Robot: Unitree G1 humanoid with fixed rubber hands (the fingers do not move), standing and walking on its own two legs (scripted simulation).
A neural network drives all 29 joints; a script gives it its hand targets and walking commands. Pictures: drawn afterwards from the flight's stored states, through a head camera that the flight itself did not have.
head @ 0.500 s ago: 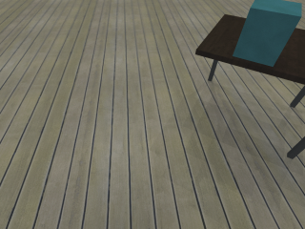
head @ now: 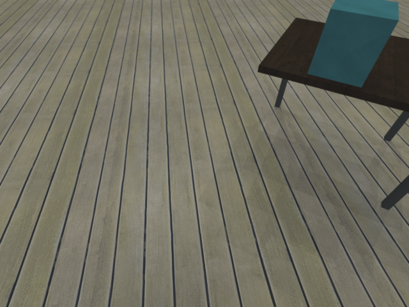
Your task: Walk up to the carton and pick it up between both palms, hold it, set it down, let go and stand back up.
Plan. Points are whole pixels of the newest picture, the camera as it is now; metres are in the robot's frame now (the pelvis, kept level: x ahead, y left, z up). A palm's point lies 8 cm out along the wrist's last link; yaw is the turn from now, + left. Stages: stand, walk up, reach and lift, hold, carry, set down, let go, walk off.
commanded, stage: walk up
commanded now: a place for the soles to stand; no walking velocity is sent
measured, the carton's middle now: (350, 40) +1.19 -0.59 +0.03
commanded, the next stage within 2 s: none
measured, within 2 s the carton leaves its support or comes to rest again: neither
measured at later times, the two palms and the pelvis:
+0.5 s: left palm (166, 286) +0.22 +0.10 -0.15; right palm out of the picture +0.08 -0.39 -0.18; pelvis +0.13 -0.13 -0.04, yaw -19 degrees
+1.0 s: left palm (196, 175) +0.54 +0.05 -0.15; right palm (365, 276) +0.26 -0.37 -0.14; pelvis +0.37 -0.16 -0.02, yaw -30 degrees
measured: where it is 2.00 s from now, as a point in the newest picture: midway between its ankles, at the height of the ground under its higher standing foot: (272, 217)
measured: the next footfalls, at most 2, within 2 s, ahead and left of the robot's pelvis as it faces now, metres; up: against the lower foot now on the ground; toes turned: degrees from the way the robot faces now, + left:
right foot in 0.32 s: +0.18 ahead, -0.27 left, +0.00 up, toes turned -23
left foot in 0.76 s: +0.47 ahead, -0.07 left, +0.00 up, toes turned -17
